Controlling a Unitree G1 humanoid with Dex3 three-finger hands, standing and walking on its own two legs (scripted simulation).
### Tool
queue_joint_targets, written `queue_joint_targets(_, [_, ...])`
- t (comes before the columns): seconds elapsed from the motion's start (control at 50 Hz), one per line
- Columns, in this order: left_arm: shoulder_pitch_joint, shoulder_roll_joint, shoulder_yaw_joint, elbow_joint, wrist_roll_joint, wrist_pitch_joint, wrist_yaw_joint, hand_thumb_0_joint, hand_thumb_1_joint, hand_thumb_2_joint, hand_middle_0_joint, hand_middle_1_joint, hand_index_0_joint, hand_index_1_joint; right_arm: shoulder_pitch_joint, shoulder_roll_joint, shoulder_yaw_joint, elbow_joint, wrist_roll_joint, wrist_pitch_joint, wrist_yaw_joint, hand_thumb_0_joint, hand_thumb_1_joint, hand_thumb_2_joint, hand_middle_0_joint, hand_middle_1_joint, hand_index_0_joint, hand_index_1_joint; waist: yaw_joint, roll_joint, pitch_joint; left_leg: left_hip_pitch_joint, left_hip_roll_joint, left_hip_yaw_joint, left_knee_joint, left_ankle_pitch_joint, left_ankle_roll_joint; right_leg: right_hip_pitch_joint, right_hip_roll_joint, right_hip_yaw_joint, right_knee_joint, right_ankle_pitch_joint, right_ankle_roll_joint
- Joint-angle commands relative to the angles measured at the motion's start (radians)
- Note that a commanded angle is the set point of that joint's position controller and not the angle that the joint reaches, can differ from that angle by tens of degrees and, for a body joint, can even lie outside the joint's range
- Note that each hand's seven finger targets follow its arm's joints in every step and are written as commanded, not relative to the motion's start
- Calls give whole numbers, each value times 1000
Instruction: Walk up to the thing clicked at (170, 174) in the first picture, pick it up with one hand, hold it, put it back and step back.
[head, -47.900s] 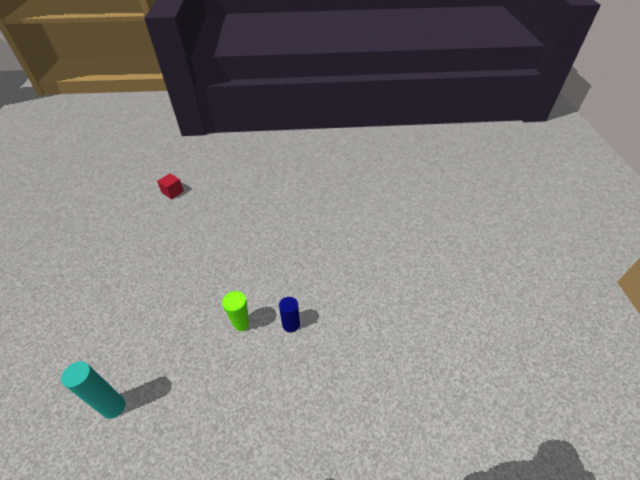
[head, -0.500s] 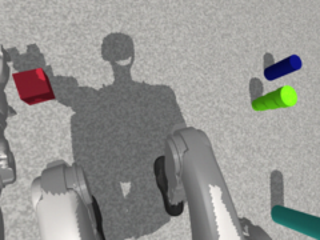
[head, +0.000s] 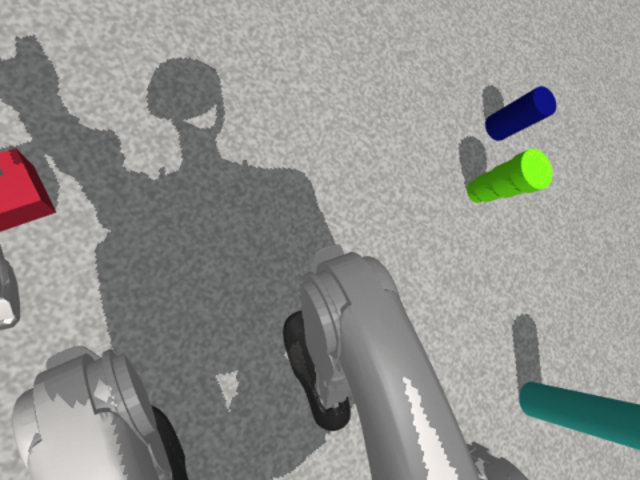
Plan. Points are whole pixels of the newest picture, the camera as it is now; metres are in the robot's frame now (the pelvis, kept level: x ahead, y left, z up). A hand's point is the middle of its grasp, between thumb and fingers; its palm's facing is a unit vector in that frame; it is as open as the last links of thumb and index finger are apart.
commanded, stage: approach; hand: left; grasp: from above
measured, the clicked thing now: (6, 191) +0.54 +0.23 -0.29
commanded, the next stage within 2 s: rest palm in 0.38 s
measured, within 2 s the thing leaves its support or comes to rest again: neither
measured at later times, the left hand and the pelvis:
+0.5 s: hand out of the picture +0.50 +0.23 -0.18, palm faces -0.35 -0.08 -0.93, open 13.9 cm; pelvis -0.01 +0.00 +0.00, yaw +1 degrees
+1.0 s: hand out of the picture +0.51 +0.23 -0.22, palm faces -0.47 -0.09 -0.88, open 13.9 cm; pelvis -0.01 +0.00 -0.01, yaw +0 degrees
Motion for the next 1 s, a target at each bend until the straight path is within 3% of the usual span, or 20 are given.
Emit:
queue_joint_targets(0.0, [-289,228,5,-91,-39,62,-24,0,-491,947,-65,-1033,-84,-1011,246,-292,-67,-4,27,35,-12,0,-889,-890,200,300,200,300,-5,360,-727,450,-15,104,-280,314,39,525,51,-123,-176,260,-91])
queue_joint_targets(0.04, [-243,220,-11,-71,-62,61,-67,0,-492,947,-68,-1030,-86,-1009,241,-289,-60,-23,34,47,-17,0,-889,-889,200,300,200,300,-7,307,-692,385,-16,111,-272,288,49,559,52,-113,-188,240,-86])
queue_joint_targets(0.08, [-175,263,20,-61,-79,48,-109,0,-487,946,-74,-1018,-91,-999,251,-299,-58,-37,37,60,-28,0,-887,-889,200,300,200,300,-1,262,-661,347,-17,114,-273,286,54,593,49,-109,-201,234,-81])
queue_joint_targets(0.12, [-130,201,-21,-68,-91,19,-148,0,-459,920,-80,-1023,-104,-995,225,-289,-54,-67,37,73,-37,0,-885,-887,201,300,200,300,7,222,-630,328,-18,111,-272,265,50,588,51,-115,-209,200,-88])
queue_joint_targets(0.16, [-107,233,14,-107,-106,-24,-159,0,-426,895,-88,-1026,-120,-989,254,-303,-54,-70,28,83,-45,0,-881,-885,201,300,201,300,-11,206,-612,331,-19,106,-260,280,46,601,48,-123,-213,206,-84])
queue_joint_targets(0.2, [-156,174,-26,-185,-106,-85,-161,0,-423,890,-79,-1045,-118,-1002,245,-289,-60,-69,18,78,-50,0,-881,-885,201,300,201,300,-25,227,-597,344,-22,105,-249,220,40,547,51,-129,-217,150,-88])
queue_joint_targets(0.24, [-222,159,-38,-274,-112,-150,-135,0,-443,908,-68,-1050,-104,-1011,252,-284,-60,-59,14,67,-54,0,-883,-886,201,300,200,300,-36,251,-621,361,-22,101,-238,182,37,540,53,-135,-222,121,-86])
queue_joint_targets(0.32, [-259,176,-22,-361,-63,-201,-21,0,-468,928,-57,-1036,-86,-1003,239,-278,-86,-32,3,29,-55,0,-883,-886,201,300,200,300,-4,422,-700,545,-16,95,-284,140,14,453,50,-152,-191,98,-92])
queue_joint_targets(0.38, [-258,139,-16,-402,-37,-163,69,0,-496,960,-55,-1006,-70,-987,212,-275,-117,-21,2,9,-54,0,-885,-888,201,300,200,300,18,488,-799,649,-11,92,-307,155,8,406,47,-148,-176,135,-98])
queue_joint_targets(0.42, [-300,183,24,-409,-22,-118,111,0,-522,987,-56,-988,-59,-981,217,-278,-133,-3,5,3,-48,0,-887,-890,201,300,200,300,34,499,-842,636,-14,105,-306,193,13,403,42,-134,-174,176,-98])
queue_joint_targets(0.48, [-271,150,19,-281,-4,-41,126,0,-521,1010,-69,-971,-68,-970,215,-260,-128,27,10,10,-36,0,-887,-891,200,300,200,300,38,464,-786,572,-16,125,-309,227,22,396,43,-122,-180,207,-100])
queue_joint_targets(0.54, [-265,47,-33,-136,-44,7,85,0,-481,990,-90,-965,-88,-965,210,-254,-115,51,5,2,-26,0,-884,-894,200,300,200,300,-10,362,-652,494,-18,110,-300,199,32,352,47,-131,-191,177,-97])
queue_joint_targets(0.58, [-240,101,-17,-102,-55,18,41,0,-473,975,-84,-977,-87,-972,219,-274,-112,55,7,-3,-21,0,-882,-892,200,300,200,300,2,313,-617,451,-24,110,-287,214,37,379,39,-125,-189,174,-94])
queue_joint_targets(0.62, [-145,54,-52,25,-66,30,-5,0,-490,977,-80,-972,-79,-971,207,-276,-99,39,15,0,-18,0,-882,-893,200,300,200,300,6,255,-603,400,-26,110,-282,213,44,414,39,-120,-189,166,-90])
queue_joint_targets(0.66, [-148,73,-44,7,-90,4,-47,0,-494,978,-78,-990,-80,-986,212,-282,-89,11,13,4,-19,0,-884,-893,200,300,200,300,-25,173,-568,329,-30,110,-273,189,56,473,43,-118,-210,149,-81])
queue_joint_targets(0.7, [-156,137,-28,-21,-85,-26,-79,0,-490,978,-82,-989,-84,-985,228,-285,-76,4,17,12,-24,0,-882,-892,200,300,200,300,-14,173,-597,316,-30,113,-265,186,58,508,38,-112,-213,146,-76])
queue_joint_targets(0.74, [-181,131,-56,-58,-84,-61,-93,0,-484,961,-74,-1004,-83,-993,222,-282,-65,-13,16,20,-28,0,-881,-891,200,300,200,300,-19,224,-622,374,-26,103,-273,203,46,505,43,-121,-200,150,-81])
queue_joint_targets(0.8, [-248,136,-65,-98,-79,-126,-67,0,-478,958,-71,-1017,-84,-1003,230,-281,-46,-29,9,17,-31,0,-882,-891,200,300,200,300,-50,255,-623,412,-22,89,-266,197,38,488,49,-140,-191,149,-82])
queue_joint_targets(0.86, [-299,243,-20,-129,-29,-172,0,0,-482,955,-65,-1000,-76,-987,236,-296,-35,-33,-4,0,-35,0,-881,-891,200,300,200,300,-34,344,-644,463,-20,92,-251,211,30,475,44,-147,-171,161,-85])
queue_joint_targets(0.98, [-310,271,22,-90,38,-163,152,0,-454,1003,-96,-993,-96,-990,238,-300,-20,-9,-44,-47,-20,0,-881,-892,200,300,200,300,-53,450,-655,531,-6,81,-238,229,18,430,53,-174,-141,198,-87])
